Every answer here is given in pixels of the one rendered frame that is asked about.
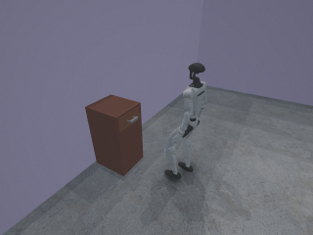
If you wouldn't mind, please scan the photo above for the robot right upper arm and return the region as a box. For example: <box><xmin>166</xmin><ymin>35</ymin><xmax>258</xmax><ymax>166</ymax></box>
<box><xmin>201</xmin><ymin>81</ymin><xmax>207</xmax><ymax>106</ymax></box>

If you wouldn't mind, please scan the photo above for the robot right thigh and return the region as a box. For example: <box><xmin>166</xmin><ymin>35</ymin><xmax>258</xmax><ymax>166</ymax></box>
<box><xmin>182</xmin><ymin>120</ymin><xmax>200</xmax><ymax>148</ymax></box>

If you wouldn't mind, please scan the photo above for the left robot shin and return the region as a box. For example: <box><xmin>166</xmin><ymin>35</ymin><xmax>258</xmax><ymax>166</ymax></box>
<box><xmin>164</xmin><ymin>148</ymin><xmax>178</xmax><ymax>174</ymax></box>

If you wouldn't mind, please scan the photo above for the handle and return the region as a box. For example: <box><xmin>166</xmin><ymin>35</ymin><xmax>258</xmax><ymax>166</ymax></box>
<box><xmin>127</xmin><ymin>116</ymin><xmax>138</xmax><ymax>123</ymax></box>

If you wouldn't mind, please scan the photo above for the robot left hand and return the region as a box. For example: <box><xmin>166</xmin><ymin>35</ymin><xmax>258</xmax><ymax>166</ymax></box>
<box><xmin>171</xmin><ymin>134</ymin><xmax>183</xmax><ymax>150</ymax></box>

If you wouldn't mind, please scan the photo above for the robot right forearm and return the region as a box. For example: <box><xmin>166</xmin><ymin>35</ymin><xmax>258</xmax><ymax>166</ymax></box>
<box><xmin>196</xmin><ymin>104</ymin><xmax>206</xmax><ymax>118</ymax></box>

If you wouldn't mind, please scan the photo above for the drawer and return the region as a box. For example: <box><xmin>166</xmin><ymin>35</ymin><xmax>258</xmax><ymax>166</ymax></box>
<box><xmin>118</xmin><ymin>106</ymin><xmax>140</xmax><ymax>132</ymax></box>

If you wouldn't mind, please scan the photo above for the robot left forearm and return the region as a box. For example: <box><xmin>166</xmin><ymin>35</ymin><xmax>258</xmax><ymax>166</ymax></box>
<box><xmin>177</xmin><ymin>112</ymin><xmax>191</xmax><ymax>137</ymax></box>

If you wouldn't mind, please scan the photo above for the robot left upper arm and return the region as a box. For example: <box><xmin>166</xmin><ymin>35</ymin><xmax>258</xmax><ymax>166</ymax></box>
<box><xmin>183</xmin><ymin>87</ymin><xmax>194</xmax><ymax>118</ymax></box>

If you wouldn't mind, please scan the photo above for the cabinet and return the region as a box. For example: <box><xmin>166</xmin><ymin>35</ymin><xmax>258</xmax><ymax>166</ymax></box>
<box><xmin>85</xmin><ymin>94</ymin><xmax>144</xmax><ymax>176</ymax></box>

